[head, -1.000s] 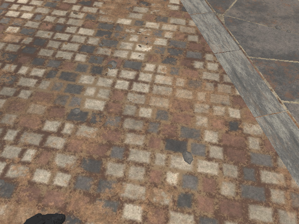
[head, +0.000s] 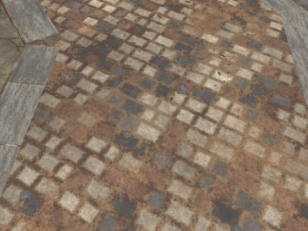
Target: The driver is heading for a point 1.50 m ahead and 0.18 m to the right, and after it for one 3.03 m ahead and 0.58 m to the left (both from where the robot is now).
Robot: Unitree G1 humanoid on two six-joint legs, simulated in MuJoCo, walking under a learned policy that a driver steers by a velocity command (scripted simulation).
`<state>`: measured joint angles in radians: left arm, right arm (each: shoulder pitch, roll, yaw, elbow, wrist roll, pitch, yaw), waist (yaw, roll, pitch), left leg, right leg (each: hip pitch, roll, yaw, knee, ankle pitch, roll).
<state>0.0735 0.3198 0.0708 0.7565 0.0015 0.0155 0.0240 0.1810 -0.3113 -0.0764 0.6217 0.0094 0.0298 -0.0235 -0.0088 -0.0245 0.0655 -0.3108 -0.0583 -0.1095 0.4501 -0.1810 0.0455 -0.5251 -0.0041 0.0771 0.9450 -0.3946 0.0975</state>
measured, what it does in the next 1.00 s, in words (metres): walks ahead: right foot, then left foot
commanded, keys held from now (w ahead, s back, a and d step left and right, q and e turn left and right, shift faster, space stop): q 0.04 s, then no key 0.30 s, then e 0.10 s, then w+e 0.56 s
